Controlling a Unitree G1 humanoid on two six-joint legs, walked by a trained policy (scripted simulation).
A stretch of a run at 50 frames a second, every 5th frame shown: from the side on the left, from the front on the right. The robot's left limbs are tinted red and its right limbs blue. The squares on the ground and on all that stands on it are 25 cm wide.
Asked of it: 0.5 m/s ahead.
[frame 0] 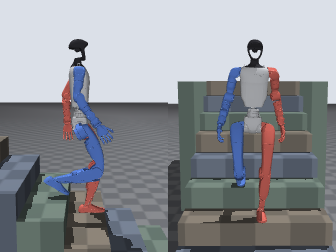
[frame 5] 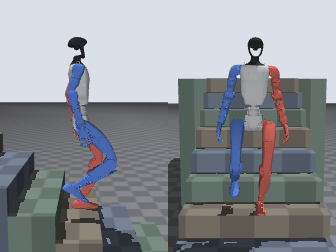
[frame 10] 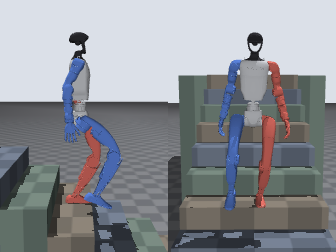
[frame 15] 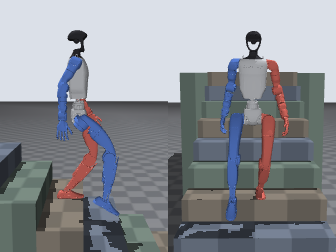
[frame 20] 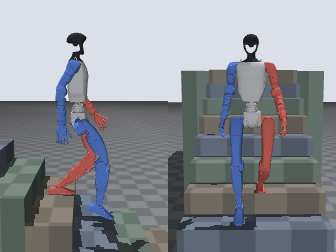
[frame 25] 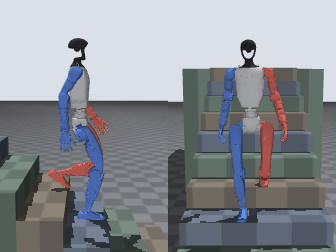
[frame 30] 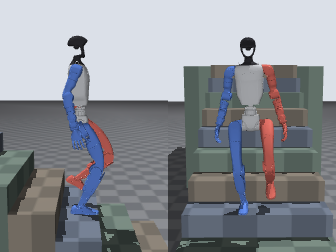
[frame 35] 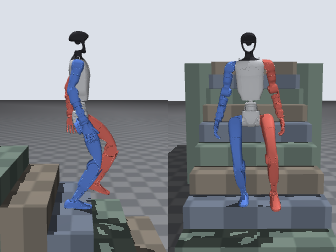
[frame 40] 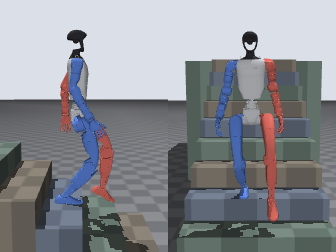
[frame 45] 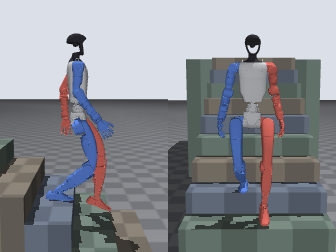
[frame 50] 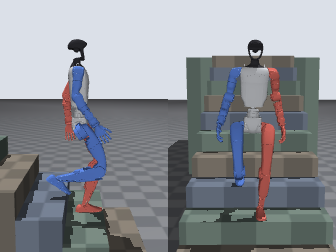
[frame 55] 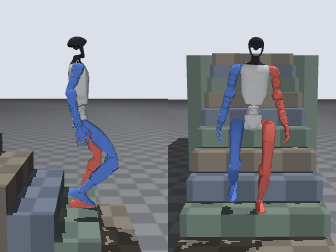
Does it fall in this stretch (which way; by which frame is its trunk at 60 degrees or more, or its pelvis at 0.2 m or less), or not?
no
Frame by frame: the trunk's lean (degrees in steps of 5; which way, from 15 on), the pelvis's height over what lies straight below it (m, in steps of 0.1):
0: 0, 0.8
5: 5, 0.7
10: 0, 0.7
15: 0, 0.7
20: 0, 0.8
25: 5, 0.8
30: 5, 0.7
35: 5, 0.7
40: 0, 0.7
45: 0, 0.8
50: 5, 0.8
55: 5, 0.7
